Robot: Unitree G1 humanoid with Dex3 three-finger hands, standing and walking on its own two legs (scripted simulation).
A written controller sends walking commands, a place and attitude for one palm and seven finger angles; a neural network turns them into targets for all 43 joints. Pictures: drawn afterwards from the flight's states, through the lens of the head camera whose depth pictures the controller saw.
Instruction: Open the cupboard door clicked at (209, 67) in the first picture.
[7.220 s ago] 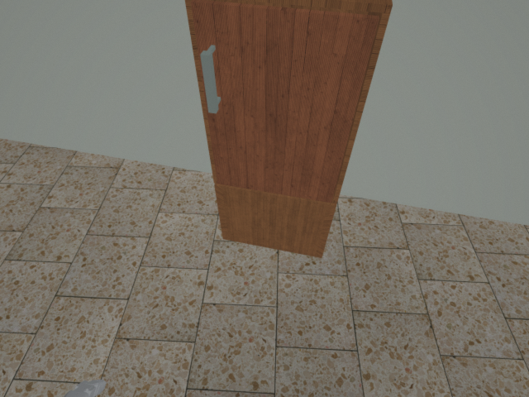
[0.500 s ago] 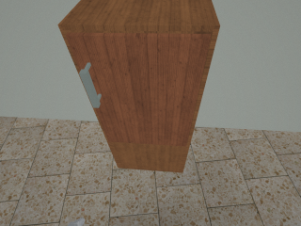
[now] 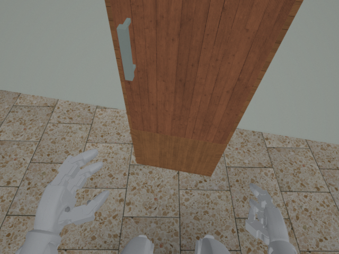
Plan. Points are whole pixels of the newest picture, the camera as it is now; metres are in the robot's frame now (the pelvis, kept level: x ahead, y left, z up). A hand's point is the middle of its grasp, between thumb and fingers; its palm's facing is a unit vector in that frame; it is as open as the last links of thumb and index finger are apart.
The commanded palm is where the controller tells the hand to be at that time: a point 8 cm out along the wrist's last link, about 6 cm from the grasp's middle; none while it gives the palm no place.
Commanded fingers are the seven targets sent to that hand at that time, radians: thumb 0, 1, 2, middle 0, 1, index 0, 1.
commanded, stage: raise the hand with hooked fingers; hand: left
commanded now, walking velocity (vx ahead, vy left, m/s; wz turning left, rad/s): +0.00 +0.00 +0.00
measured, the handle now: (128, 51) +0.59 +0.18 +0.13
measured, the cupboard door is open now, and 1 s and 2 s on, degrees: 0 0 0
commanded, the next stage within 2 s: move the hooked fingers beside the handle in 1.52 s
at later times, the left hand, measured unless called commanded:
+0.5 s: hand (66, 160) +0.27 +0.24 +0.09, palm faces -0.03 -1.00 -0.06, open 12.5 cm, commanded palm +0.24 +0.30 +0.11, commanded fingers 0.00 -0.38 0.35 -0.29 -1.12 -0.29 -1.12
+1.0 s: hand (50, 117) +0.32 +0.27 +0.15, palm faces -0.01 -1.00 -0.06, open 14.0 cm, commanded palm +0.30 +0.32 +0.15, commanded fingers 0.00 -0.50 0.30 -0.30 -1.20 -0.30 -1.20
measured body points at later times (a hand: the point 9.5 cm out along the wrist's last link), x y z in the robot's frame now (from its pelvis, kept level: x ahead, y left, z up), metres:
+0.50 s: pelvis +0.02 +0.03 +0.03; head +0.06 +0.04 +0.48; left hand +0.26 +0.30 +0.10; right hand +0.18 -0.23 -0.03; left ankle +0.00 +0.11 -0.66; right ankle +0.06 -0.11 -0.66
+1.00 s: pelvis +0.03 +0.01 +0.05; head +0.06 +0.00 +0.50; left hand +0.32 +0.33 +0.16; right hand +0.19 -0.23 -0.03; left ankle +0.00 +0.11 -0.66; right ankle +0.06 -0.11 -0.66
